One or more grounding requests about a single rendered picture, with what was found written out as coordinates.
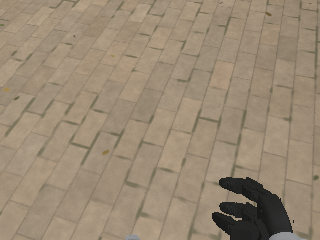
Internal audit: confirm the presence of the robot right hand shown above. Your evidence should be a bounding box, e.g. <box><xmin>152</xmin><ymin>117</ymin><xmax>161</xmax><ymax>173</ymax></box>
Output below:
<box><xmin>212</xmin><ymin>177</ymin><xmax>295</xmax><ymax>240</ymax></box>

